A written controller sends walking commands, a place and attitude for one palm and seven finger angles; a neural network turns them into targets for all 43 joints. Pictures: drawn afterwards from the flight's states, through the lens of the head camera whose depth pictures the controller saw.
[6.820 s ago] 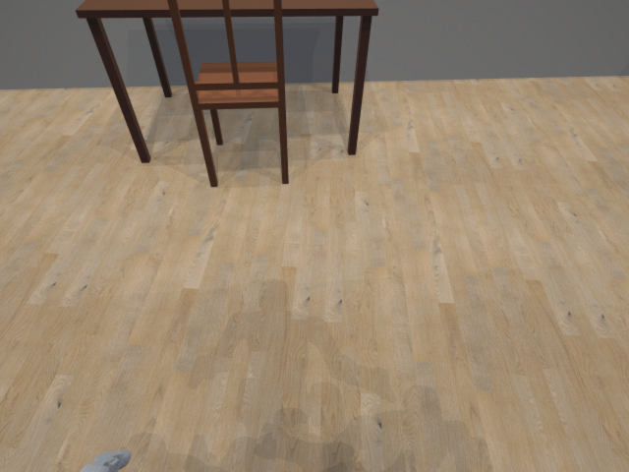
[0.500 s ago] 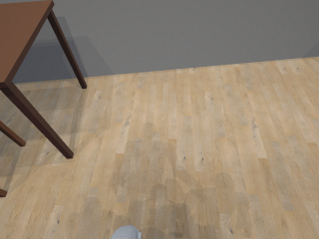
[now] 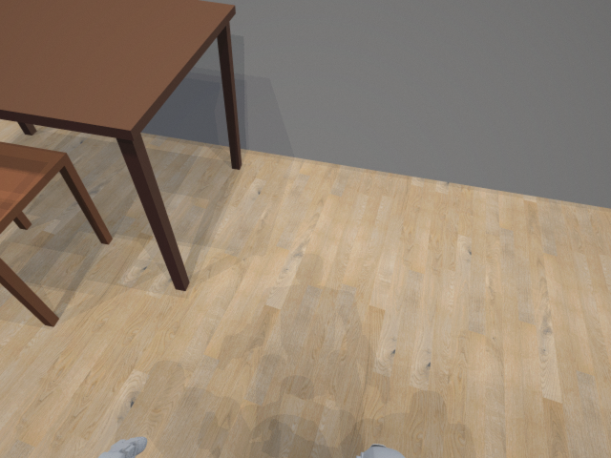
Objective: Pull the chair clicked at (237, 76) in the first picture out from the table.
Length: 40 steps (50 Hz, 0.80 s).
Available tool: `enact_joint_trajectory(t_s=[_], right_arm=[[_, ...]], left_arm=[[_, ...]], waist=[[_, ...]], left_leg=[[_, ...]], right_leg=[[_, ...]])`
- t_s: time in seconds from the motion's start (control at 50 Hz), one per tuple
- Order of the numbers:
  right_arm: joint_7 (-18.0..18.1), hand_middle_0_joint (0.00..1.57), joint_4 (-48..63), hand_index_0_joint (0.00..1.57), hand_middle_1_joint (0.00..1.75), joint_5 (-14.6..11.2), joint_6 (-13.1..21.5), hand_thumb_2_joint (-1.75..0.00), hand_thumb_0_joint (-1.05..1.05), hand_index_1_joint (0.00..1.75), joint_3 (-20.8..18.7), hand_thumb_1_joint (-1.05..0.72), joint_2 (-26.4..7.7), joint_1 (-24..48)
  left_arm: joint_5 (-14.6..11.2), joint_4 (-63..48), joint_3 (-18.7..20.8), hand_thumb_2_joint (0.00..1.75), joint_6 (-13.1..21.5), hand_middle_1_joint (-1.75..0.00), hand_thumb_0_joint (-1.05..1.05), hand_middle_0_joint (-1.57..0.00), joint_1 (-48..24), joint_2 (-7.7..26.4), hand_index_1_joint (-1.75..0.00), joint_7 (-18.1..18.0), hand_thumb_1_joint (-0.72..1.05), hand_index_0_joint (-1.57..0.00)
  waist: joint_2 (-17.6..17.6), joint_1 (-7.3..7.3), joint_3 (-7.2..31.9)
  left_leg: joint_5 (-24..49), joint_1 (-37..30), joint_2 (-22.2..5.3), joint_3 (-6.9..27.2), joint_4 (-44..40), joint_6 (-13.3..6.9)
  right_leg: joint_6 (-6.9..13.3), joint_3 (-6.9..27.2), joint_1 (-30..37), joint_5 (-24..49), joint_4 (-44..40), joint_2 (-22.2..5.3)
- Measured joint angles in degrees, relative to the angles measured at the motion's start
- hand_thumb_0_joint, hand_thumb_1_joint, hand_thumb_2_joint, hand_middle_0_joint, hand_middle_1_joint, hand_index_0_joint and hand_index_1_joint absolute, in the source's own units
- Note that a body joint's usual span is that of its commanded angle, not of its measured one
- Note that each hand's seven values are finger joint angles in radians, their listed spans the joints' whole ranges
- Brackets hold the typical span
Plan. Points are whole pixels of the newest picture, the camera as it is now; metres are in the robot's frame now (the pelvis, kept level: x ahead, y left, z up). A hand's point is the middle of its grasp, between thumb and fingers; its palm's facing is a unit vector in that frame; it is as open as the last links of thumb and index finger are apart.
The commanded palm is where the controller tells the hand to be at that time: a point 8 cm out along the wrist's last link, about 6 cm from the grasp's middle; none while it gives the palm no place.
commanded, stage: walk to a spot facing it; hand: left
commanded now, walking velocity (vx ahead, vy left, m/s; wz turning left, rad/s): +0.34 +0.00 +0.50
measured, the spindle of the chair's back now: out of the picture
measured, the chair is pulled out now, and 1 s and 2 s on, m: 0.00 0.00 0.00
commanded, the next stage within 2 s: turn to face it in 1.64 s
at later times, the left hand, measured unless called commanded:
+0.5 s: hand out of the picture +0.08 +0.16 -0.17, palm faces +0.35 -0.91 -0.21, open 7.4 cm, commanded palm none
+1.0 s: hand (123, 344) +0.32 +0.32 -0.17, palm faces +0.41 -0.90 -0.16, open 7.4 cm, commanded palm none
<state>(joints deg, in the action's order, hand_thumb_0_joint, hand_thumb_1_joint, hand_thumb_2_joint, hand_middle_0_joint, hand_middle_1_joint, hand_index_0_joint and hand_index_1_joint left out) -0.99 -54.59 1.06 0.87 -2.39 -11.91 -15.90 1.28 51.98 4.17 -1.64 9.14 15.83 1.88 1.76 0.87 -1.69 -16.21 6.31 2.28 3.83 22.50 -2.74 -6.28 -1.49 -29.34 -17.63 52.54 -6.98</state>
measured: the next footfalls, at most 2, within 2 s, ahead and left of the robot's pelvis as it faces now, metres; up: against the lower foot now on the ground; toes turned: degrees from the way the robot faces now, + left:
right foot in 0.16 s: +0.17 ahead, -0.16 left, +0.00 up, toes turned +0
left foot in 0.60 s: +0.30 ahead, +0.17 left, +0.00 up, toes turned +28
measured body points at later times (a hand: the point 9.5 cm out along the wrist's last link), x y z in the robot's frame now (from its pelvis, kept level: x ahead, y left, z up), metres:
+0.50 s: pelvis +0.16 -0.01 +0.00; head +0.18 +0.00 +0.44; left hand +0.06 +0.21 -0.16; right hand +0.33 -0.23 -0.14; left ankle +0.22 +0.15 -0.70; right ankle +0.13 -0.16 -0.74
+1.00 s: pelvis +0.32 +0.13 +0.00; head +0.30 +0.14 +0.45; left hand +0.30 +0.37 -0.15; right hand +0.40 -0.10 -0.14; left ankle +0.26 +0.15 -0.74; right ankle +0.46 +0.02 -0.66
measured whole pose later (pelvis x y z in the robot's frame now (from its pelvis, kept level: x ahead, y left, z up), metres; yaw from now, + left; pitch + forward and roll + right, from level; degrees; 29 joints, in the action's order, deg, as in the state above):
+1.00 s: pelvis +0.32 +0.13 +0.00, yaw +21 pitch -3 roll +0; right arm 1.0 -61.3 0.4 4.1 -2.6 -9.4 -19.5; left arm 1.5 58.2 4.0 -0.5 11.3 11.0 1.0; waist 2.7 -0.5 -1.0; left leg -12.8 0.6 4.7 -9.1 15.1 -6.2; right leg -2.2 -2.0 -36.3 -5.9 60.5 -7.6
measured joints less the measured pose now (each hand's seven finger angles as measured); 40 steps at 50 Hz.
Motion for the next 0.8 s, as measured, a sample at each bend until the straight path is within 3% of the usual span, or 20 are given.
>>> enact_joint_trajectory(t_s=[0.1,0.16,0.2,0.24,0.32,0.4,0.48,0.56,0.6,0.62,0.64,0.68,0.7,0.74,0.8], right_arm=[[0.27,0.21,-2.08,0.20,0.30,0.30,-0.20,-0.90,0.01,0.30,-0.47,-0.90,-0.28,-3.62],[0.46,0.21,-3.21,0.20,0.30,-0.09,-0.35,-0.90,0.01,0.30,-0.81,-0.90,-0.62,-5.96],[0.43,0.21,-4.50,0.20,0.30,-0.26,-1.04,-0.90,0.01,0.30,-1.25,-0.91,-1.41,-5.61],[0.01,0.21,-5.04,0.20,0.30,-0.08,-1.58,-0.90,0.01,0.30,-1.76,-0.91,-2.01,-5.00],[-1.14,0.20,-4.18,0.20,0.30,0.37,-2.20,-0.90,0.01,0.29,-2.47,-0.91,-2.80,-1.83],[-1.63,0.20,-2.12,0.19,0.30,0.35,-2.18,-0.90,0.01,0.29,-2.78,-0.91,-2.90,2.13],[-2.14,0.20,-0.82,0.19,0.30,0.34,-1.97,-0.90,0.01,0.29,-2.38,-0.91,-2.57,6.35],[-2.43,0.20,-0.02,0.19,0.30,0.40,-1.22,-0.90,0.01,0.29,-1.59,-0.91,-2.01,10.04],[-2.35,0.20,0.65,0.19,0.30,0.57,-0.22,-0.90,0.01,0.29,-1.09,-0.91,-1.66,11.18],[-2.11,0.20,1.03,0.19,0.30,0.79,0.58,-0.90,0.01,0.29,-1.01,-0.91,-1.42,11.73],[-1.68,0.20,1.32,0.19,0.30,0.75,1.39,-0.90,0.01,0.29,-0.91,-0.91,-1.06,12.17],[-0.78,0.20,1.21,0.19,0.30,0.27,2.34,-0.90,0.00,0.29,-0.37,-0.91,-0.16,12.18],[-0.36,0.20,0.87,0.19,0.30,0.09,2.48,-0.90,0.00,0.29,-0.12,-0.91,0.40,11.70],[0.26,0.20,-0.11,0.20,0.30,-0.10,2.66,-0.90,0.00,0.29,0.34,-0.91,1.57,10.16],[1.45,0.21,-1.23,0.20,0.30,-1.08,3.54,-0.90,-0.01,0.30,-0.57,-0.93,2.67,7.07]], left_arm=[[-0.22,-1.40,-0.69,0.90,1.00,-0.30,0.01,-0.20,-2.53,-1.38,-0.30,0.18,0.91,-0.20],[-0.09,-2.66,-1.36,0.90,3.22,-0.30,0.01,-0.20,-3.27,-2.01,-0.30,0.22,0.90,-0.20],[-0.12,-2.72,-1.86,0.90,4.48,-0.30,0.01,-0.20,-3.67,-3.54,-0.30,-0.34,0.90,-0.20],[-0.08,-2.52,-2.36,0.90,4.89,-0.30,0.00,-0.20,-2.27,-4.75,-0.30,-0.69,0.90,-0.20],[0.11,0.30,-2.30,0.90,5.04,-0.30,0.00,-0.20,2.85,-5.73,-0.30,-1.50,0.90,-0.21],[0.32,4.09,-2.14,0.90,4.95,-0.30,0.00,-0.20,7.80,-5.79,-0.30,-1.93,0.90,-0.20],[0.42,7.05,-2.08,0.90,4.95,-0.30,0.01,-0.20,11.72,-5.42,-0.30,-2.13,0.90,-0.20],[0.51,9.18,-1.98,0.90,4.85,-0.30,0.01,-0.20,15.10,-4.84,-0.30,-2.19,0.90,-0.20],[0.38,10.30,-1.88,0.90,4.58,-0.30,0.01,-0.20,17.10,-4.53,-0.30,-2.12,0.90,-0.20],[0.18,11.04,-1.76,0.90,4.13,-0.30,0.01,-0.20,17.52,-4.48,-0.30,-1.97,0.90,-0.20],[-0.04,11.67,-1.73,0.90,3.34,-0.30,0.01,-0.20,17.09,-4.42,-0.30,-1.78,0.90,-0.20],[-0.34,12.15,-1.78,0.90,2.24,-0.30,0.01,-0.20,15.58,-4.31,-0.30,-1.60,0.91,-0.20],[-0.44,12.16,-1.69,0.90,2.09,-0.30,0.01,-0.20,14.70,-4.27,-0.30,-1.54,0.91,-0.20],[-0.26,11.79,-1.36,0.90,2.16,-0.30,0.01,-0.20,12.61,-4.13,-0.30,-1.37,0.91,-0.20],[0.04,10.12,-0.98,0.90,2.31,-0.30,0.01,-0.20,9.43,-4.14,-0.30,-1.36,0.91,-0.20]], waist=[[-1.73,1.97,-0.29],[-2.51,2.57,-0.30],[-4.29,2.57,-1.47],[-4.90,2.06,-1.58],[-4.10,0.95,-0.50],[-3.25,0.22,-0.28],[-2.38,-1.58,-1.33],[-1.62,-4.20,-2.69],[-0.89,-5.07,-2.90],[-0.46,-4.92,-3.24],[-0.22,-4.82,-3.93],[-0.37,-4.98,-4.90],[-0.47,-4.97,-4.82],[-0.49,-4.64,-4.38],[-0.38,-3.67,-3.20]], left_leg=[[-2.99,-1.23,0.15,2.52,1.43,1.17],[-8.38,1.45,0.63,3.82,10.48,2.00],[-12.24,7.18,-0.10,2.08,25.63,1.78],[-10.62,12.85,-1.24,-1.34,37.17,1.59],[-2.62,21.54,-4.57,-5.80,44.78,2.47],[3.24,26.59,-7.32,-6.48,40.61,3.57],[6.43,26.83,-8.76,-7.92,29.05,3.62],[4.79,23.13,-7.97,-10.01,18.44,2.11],[3.71,19.10,-6.45,-11.34,13.41,0.90],[5.40,18.67,-5.65,-11.69,13.60,-0.13],[4.39,18.94,-5.02,-11.80,15.90,-1.16],[1.80,16.93,-4.37,-12.02,16.71,-2.44],[1.37,15.22,-4.06,-12.18,15.34,-2.70],[2.23,11.33,-3.20,-12.43,11.00,-2.44],[3.88,5.93,-1.54,-12.39,4.15,-3.13]], right_leg=[[0.48,-1.07,3.18,-0.39,-12.06,2.02],[2.46,-2.43,8.39,5.62,-21.72,3.00],[5.01,-4.92,9.21,5.49,-18.47,2.86],[5.96,-6.92,12.04,2.84,-18.72,2.09],[5.42,-9.19,18.21,2.48,-24.16,0.83],[4.65,-12.06,23.60,2.21,-28.98,0.31],[3.24,-14.79,27.75,0.84,-31.44,0.03],[0.85,-16.90,30.71,-2.56,-30.33,-0.86],[-0.32,-17.01,30.65,-6.06,-25.77,-2.61],[0.37,-16.36,28.88,-8.00,-19.92,-4.23],[1.30,-13.17,25.61,-10.12,-11.17,-4.77],[3.15,-6.56,18.10,-10.95,5.45,-3.21],[3.69,-4.90,14.51,-9.54,11.28,-2.54],[4.16,-3.57,8.53,-5.20,16.79,-2.15],[4.14,-2.58,2.07,0.48,16.18,-2.06]])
